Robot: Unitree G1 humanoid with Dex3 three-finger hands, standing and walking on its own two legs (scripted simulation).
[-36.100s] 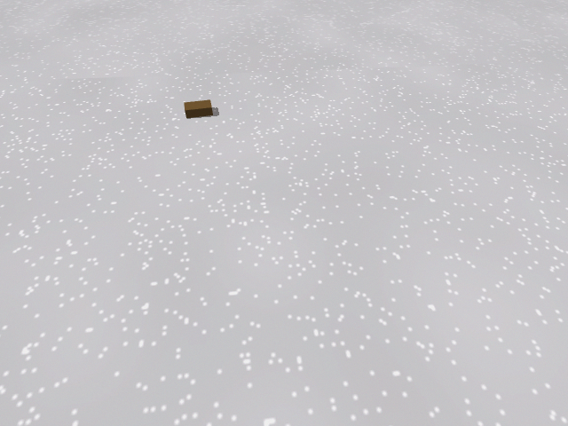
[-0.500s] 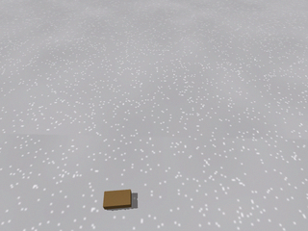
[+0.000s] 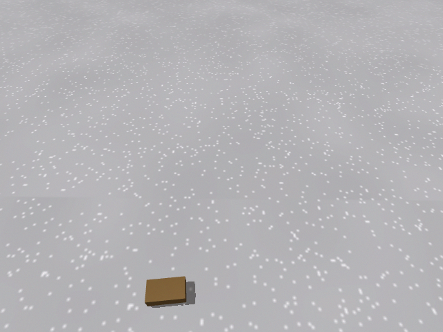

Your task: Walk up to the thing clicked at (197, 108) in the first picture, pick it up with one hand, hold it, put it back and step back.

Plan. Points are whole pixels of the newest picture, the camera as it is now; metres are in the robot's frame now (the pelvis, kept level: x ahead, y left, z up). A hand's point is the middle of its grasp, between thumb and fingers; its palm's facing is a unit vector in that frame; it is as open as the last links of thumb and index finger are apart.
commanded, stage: stand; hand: left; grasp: from above
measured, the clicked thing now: (166, 291) +0.41 +0.22 -0.75
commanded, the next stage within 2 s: step back in 0.70 s
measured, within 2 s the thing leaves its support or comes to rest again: neither
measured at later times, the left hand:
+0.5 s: hand out of the picture +0.01 +0.20 -0.18, palm faces +0.02 -0.97 -0.24, open 7.4 cm
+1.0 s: hand out of the picture +0.06 +0.27 -0.16, palm faces -0.01 -0.90 -0.43, open 7.4 cm
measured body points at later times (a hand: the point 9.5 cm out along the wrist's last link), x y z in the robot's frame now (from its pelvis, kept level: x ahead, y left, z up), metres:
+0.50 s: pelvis -0.01 +0.01 +0.00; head +0.00 +0.01 +0.45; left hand +0.01 +0.25 -0.16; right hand +0.01 -0.24 -0.16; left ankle +0.01 +0.13 -0.74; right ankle +0.00 -0.14 -0.74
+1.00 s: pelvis -0.05 -0.01 -0.02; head +0.01 -0.02 +0.42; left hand +0.06 +0.32 -0.13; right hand +0.07 -0.33 -0.15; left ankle -0.04 +0.12 -0.71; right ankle +0.00 -0.14 -0.74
